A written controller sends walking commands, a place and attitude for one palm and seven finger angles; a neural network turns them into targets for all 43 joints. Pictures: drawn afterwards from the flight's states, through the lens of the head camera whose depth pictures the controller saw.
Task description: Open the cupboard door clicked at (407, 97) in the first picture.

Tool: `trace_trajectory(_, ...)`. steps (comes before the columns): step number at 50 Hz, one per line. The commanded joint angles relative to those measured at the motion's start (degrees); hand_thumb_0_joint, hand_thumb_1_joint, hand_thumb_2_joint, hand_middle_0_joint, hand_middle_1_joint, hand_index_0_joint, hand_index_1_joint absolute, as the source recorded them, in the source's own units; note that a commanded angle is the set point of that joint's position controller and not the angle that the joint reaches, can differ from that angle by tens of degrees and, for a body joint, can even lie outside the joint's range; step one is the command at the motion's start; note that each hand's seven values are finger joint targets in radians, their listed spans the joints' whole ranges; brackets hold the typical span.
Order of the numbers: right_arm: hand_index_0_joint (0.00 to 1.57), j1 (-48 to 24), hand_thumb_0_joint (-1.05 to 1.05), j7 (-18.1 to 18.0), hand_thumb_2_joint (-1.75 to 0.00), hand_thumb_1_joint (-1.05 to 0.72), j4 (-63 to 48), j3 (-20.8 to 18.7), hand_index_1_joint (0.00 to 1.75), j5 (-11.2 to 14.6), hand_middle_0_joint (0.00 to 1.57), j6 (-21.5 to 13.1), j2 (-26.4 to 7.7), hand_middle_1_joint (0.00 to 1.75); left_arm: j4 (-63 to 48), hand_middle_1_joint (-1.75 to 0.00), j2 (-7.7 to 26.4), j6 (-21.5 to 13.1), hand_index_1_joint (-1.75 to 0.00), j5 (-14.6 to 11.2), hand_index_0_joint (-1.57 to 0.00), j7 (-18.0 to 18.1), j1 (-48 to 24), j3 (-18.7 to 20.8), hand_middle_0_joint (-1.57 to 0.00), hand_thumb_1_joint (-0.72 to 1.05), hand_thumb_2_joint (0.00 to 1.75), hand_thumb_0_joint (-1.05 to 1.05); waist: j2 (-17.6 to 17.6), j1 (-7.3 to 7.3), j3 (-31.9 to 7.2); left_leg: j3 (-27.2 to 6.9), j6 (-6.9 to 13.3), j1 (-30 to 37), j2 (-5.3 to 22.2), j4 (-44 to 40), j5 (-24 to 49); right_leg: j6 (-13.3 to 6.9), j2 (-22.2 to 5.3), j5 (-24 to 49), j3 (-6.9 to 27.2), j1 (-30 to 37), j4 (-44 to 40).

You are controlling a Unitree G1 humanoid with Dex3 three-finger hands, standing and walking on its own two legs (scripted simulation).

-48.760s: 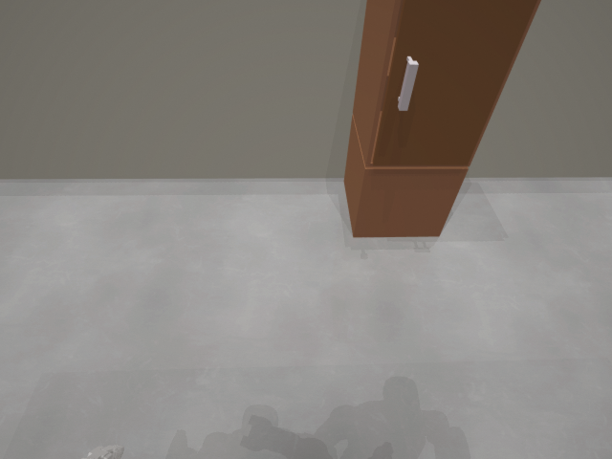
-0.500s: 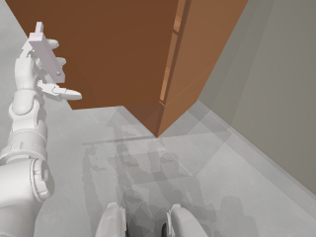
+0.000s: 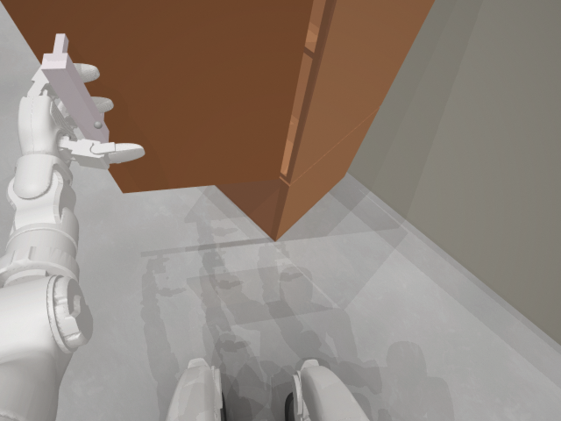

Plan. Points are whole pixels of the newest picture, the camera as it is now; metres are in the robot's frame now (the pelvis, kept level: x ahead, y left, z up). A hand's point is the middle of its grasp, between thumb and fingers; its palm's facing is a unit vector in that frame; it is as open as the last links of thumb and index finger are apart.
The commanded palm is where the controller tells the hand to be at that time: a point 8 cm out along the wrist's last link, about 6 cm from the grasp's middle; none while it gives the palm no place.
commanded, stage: close the thumb around the handle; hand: left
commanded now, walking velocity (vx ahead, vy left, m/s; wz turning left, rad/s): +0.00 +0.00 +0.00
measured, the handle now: (81, 93) +0.56 +0.24 +0.07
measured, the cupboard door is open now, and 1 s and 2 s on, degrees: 53 67 99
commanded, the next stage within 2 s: pull the door open along its arc in 0.48 s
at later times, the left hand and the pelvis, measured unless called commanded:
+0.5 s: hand (98, 125) +0.51 +0.21 +0.06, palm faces +0.09 -1.00 -0.01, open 6.0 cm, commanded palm +0.48 +0.25 +0.06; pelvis +0.00 +0.00 +0.00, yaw +0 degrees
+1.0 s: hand (110, 172) +0.43 +0.19 +0.06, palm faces +0.05 -1.00 -0.01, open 6.3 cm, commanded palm +0.38 +0.25 +0.06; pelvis +0.02 +0.00 +0.02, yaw -1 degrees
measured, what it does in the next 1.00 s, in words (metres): stands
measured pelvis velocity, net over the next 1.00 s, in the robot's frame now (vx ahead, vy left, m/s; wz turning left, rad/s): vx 0.02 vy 0.00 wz -0.01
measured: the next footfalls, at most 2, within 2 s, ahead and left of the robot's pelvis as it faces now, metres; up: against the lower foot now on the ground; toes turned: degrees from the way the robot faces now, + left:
none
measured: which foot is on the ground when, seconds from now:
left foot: down 0.00-1.00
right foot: down 0.00-1.00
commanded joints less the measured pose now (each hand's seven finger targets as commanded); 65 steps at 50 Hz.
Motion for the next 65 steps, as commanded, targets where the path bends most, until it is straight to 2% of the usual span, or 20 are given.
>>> trace_trajectory(1, 0.20, 9.2, 0.00, -0.5, -0.90, -0.90, -2.5, -3.8, 0.30, 0.1, 0.20, -0.9, -10.3, 0.30, -12.8, -1.27, 14.4, -3.8, -1.27, -0.8, -0.35, -0.2, -24.6, 1.0, -0.35, 0.17, 0.59, 0.00, 7.3, -0.19, -27.1, -2.7, 1.3, 27.1, -1.8, -5.6, 19.8, -0.6, 1.5, 19.2, 1.3, 5.9, -8.2)
trace_trajectory(5, 0.20, 9.5, 0.00, -0.5, -0.90, -0.90, -2.3, -3.9, 0.30, 0.0, 0.20, -0.8, -10.4, 0.30, -12.7, -1.30, 14.1, -3.8, -1.30, -0.9, -0.36, 0.0, -25.2, 1.0, -0.36, 0.40, 0.68, 0.00, 7.2, -0.63, -26.9, -3.1, 1.2, 28.2, -1.6, -5.7, 20.0, -0.6, 1.6, 18.6, 1.0, 4.5, -8.3)
trace_trajectory(8, 0.20, 9.6, 0.00, -0.5, -0.90, -0.90, -2.6, -4.0, 0.30, -0.1, 0.20, -0.8, -10.4, 0.30, -15.5, -1.31, 15.7, -4.7, -1.31, -1.0, -0.38, 0.0, -24.0, 2.6, -0.38, 0.56, 0.76, 0.00, 10.0, 1.06, -31.5, -3.1, 0.8, 31.1, -1.7, -5.6, 24.0, -0.9, 1.6, 21.3, 1.1, 6.2, -7.5)
trace_trajectory(9, 0.20, 9.5, 0.00, -0.4, -0.90, -0.90, -2.5, -4.1, 0.30, 0.0, 0.20, -0.8, -10.2, 0.30, -15.8, -1.32, 13.7, -4.8, -1.32, -1.2, -0.38, 0.0, -23.6, 1.4, -0.38, 0.62, 0.78, 0.00, 9.7, 0.72, -31.5, -3.2, 0.8, 32.3, -1.6, -5.7, 24.7, -0.9, 1.6, 21.6, 0.8, 5.7, -7.6)
trace_trajectory(10, 0.20, 9.4, 0.00, -0.2, -0.90, -0.90, -2.5, -4.1, 0.30, -0.1, 0.20, -0.8, -10.0, 0.30, -15.9, -1.33, 12.9, -4.8, -1.33, -1.3, -0.38, -0.1, -22.6, 1.0, -0.38, 0.68, 0.80, 0.00, 10.5, 1.14, -30.8, -3.2, 0.6, 32.7, -1.5, -5.8, 25.1, -1.0, 1.6, 21.5, 0.6, 5.3, -7.7)
trace_trajectory(14, 0.20, 9.5, 0.00, -0.2, -0.90, -0.90, -2.4, -3.9, 0.30, 0.2, 0.20, -0.2, -10.2, 0.30, -11.5, -1.35, 12.3, -3.0, -1.35, -0.8, -0.40, 0.2, -21.4, 0.2, -0.40, 0.90, 0.90, 0.00, 6.4, -0.21, -25.1, -2.8, 1.0, 27.7, -1.7, -6.1, 21.3, -0.6, 1.6, 20.2, 0.7, 5.4, -8.6)
trace_trajectory(16, 0.20, 9.5, 0.00, -0.4, -0.90, -0.90, -2.5, -3.9, 0.30, 0.2, 0.20, -0.3, -10.3, 0.30, -11.8, -1.35, 13.0, -2.6, -1.35, -0.9, -0.40, 0.3, -23.0, 0.5, -0.40, 0.90, 0.90, 0.00, 5.3, -0.46, -24.4, -2.7, 1.3, 26.4, -1.8, -6.4, 19.1, -0.5, 1.6, 19.0, 0.9, 6.0, -9.0)
trace_trajectory(20, 0.20, 9.1, 0.00, -0.4, -0.90, -0.90, -2.6, -4.0, 0.30, 0.0, 0.20, -0.6, -10.1, 0.30, -14.4, -1.35, 12.9, -4.4, -1.35, -1.1, -0.40, 0.2, -24.0, 0.5, -0.40, 0.90, 0.90, 0.00, 7.7, -0.28, -26.7, -3.0, 1.0, 29.4, -1.7, -6.1, 21.4, -0.8, 1.6, 19.8, 0.9, 5.0, -8.5)
trace_trajectory(23, 0.20, 9.1, 0.00, -0.3, -0.90, -0.90, -2.5, -4.0, 0.30, -0.1, 0.20, -0.7, -10.2, 0.30, -14.5, -1.35, 13.5, -5.3, -1.35, -1.3, -0.40, 0.3, -22.2, 1.6, -0.40, 0.90, 0.90, 0.00, 9.1, 0.89, -28.8, -3.1, 0.7, 30.9, -1.7, -5.9, 23.0, -1.0, 1.6, 20.3, 0.8, 5.0, -7.9)
trace_trajectory(29, 0.20, 9.0, 0.00, -0.3, -0.90, -0.90, -2.4, -4.1, 0.30, -0.1, 0.20, -0.5, -10.2, 0.30, -13.9, -1.35, 13.4, -5.1, -1.35, -1.0, -0.40, 0.4, -23.3, 1.1, -0.40, 0.90, 0.90, 0.00, 6.9, 0.04, -27.1, -3.1, 0.9, 29.2, -1.7, -6.0, 21.1, -0.7, 1.6, 19.6, 0.9, 5.4, -8.2)
trace_trajectory(31, 0.20, 8.8, 0.00, -0.2, -0.90, -0.90, -2.9, -4.0, 0.30, 0.1, 0.20, -0.5, -10.1, 0.30, -12.8, -1.35, 11.9, -4.5, -1.35, -1.2, -0.40, 0.2, -20.2, 0.5, -0.40, 0.90, 0.90, 0.00, 6.6, 0.62, -26.0, -2.7, 0.9, 28.0, -1.9, -6.5, 20.4, -0.8, 1.7, 19.5, 0.9, 6.2, -8.5)
trace_trajectory(33, 0.20, 8.6, 0.00, -0.2, -0.90, -0.90, -3.3, -4.4, 0.30, 0.1, 0.20, -0.4, -10.1, 0.30, -15.8, -1.35, 12.3, -5.2, -1.35, -1.4, -0.40, -0.1, -18.4, 1.2, -0.40, 0.90, 0.90, 0.00, 8.0, 1.76, -29.8, -2.5, 0.8, 31.1, -1.9, -6.5, 23.6, -0.9, 1.6, 21.8, 0.9, 7.4, -8.1)
trace_trajectory(38, 0.20, 7.9, 0.00, 0.3, -0.90, -0.90, -4.5, -4.7, 0.30, 0.4, 0.20, -0.1, -9.6, 0.30, -21.1, -1.35, 10.2, -5.6, -1.35, -2.8, -0.40, -0.3, -10.9, 1.0, -0.40, 0.90, 0.90, 0.00, 7.5, 3.79, -31.7, -2.1, 0.6, 33.4, -2.0, -7.4, 27.8, -0.9, 1.8, 25.9, 0.5, 10.9, -8.2)
trace_trajectory(45, 0.20, 4.6, 0.00, 1.0, -0.90, -0.90, -8.0, -5.3, 0.30, 1.6, 0.20, -0.3, -8.5, 0.30, -32.8, -1.35, 3.3, -5.1, -1.35, -5.6, -0.40, -0.2, 9.1, -2.1, -0.40, 0.90, 0.90, 0.00, 4.7, 6.87, -27.8, 0.0, 0.8, 32.2, -2.8, -10.5, 28.0, -0.8, 1.8, 30.2, 0.7, 17.8, -10.2)
trace_trajectory(50, 0.20, 1.7, 0.00, 1.3, -0.90, -0.90, -9.7, -5.3, 0.30, 1.9, 0.20, -1.2, -7.6, 0.30, -41.1, -1.35, -0.2, -5.4, -1.35, -7.4, -0.40, 1.2, 20.8, -3.2, -0.40, 0.90, 0.90, 0.00, 1.9, 7.77, -23.1, 1.2, 1.1, 29.5, -3.2, -12.0, 25.7, -0.5, 1.4, 32.0, 1.1, 20.9, -11.0)
trace_trajectory(51, 0.20, -0.1, 0.00, 1.1, -0.90, -0.90, -10.4, -5.2, 0.30, 1.4, 0.20, -1.9, -5.6, 0.30, -44.6, -1.35, -3.1, -4.9, -1.35, -10.8, -0.40, 8.6, 22.2, 3.1, -0.40, 0.90, 0.90, 0.00, 2.1, 12.69, -23.3, 1.5, 0.3, 28.1, -3.4, -13.1, 25.9, -0.5, 1.2, 30.5, 0.3, 22.4, -11.2)
trace_trajectory(53, 0.20, -1.2, 0.00, 1.7, -0.90, -0.90, -10.3, -4.9, 0.30, 0.9, 0.20, -2.8, -5.3, 0.30, -44.8, -1.35, -9.3, -3.8, -1.35, -9.0, -0.40, 16.2, 27.9, -1.3, -0.40, 0.90, 0.90, 0.00, 1.4, 10.58, -19.1, 1.4, -0.1, 27.3, -3.3, -13.2, 24.2, -0.3, 1.1, 28.6, -0.2, 20.2, -11.2)
trace_trajectory(57, 0.20, -2.3, 0.00, 2.6, -0.90, -0.90, -10.7, -5.2, 0.30, -0.8, 0.20, -3.4, -4.6, 0.30, -53.0, -1.35, -14.1, -4.2, -1.35, -4.3, -0.40, 26.2, 30.8, -5.5, -0.40, 0.90, 0.90, 0.00, -0.9, 10.79, -21.8, 1.2, -0.3, 28.0, -3.3, -12.4, 25.6, -0.5, 0.5, 30.2, 0.1, 22.6, -9.8)
trace_trajectory(63, 0.20, -6.3, 0.00, 3.3, -0.90, -0.90, -10.8, -5.1, 0.30, -2.8, 0.20, -3.2, -3.1, 0.30, -55.0, -1.35, -23.8, -2.4, -1.35, 5.2, -0.40, 40.5, 31.4, -14.9, -0.40, 0.90, 0.90, 0.00, -1.7, 9.84, -18.6, 0.8, -0.3, 26.5, -3.6, -12.0, 19.4, -0.6, -0.5, 24.2, 0.3, 19.8, -10.2)
trace_trajectory(65, 0.20, -7.1, 0.00, 3.4, -0.90, -0.90, -10.7, -5.2, 0.30, -3.3, 0.20, -3.2, -2.8, 0.30, -55.5, -1.35, -26.8, -1.8, -1.35, 8.1, -0.40, 43.4, 31.1, -18.7, -0.40, 0.90, 0.90, 0.00, -2.2, 9.18, -18.8, 0.8, -0.2, 26.5, -3.8, -11.7, 17.5, -0.6, -0.7, 22.5, 0.4, 19.5, -10.7)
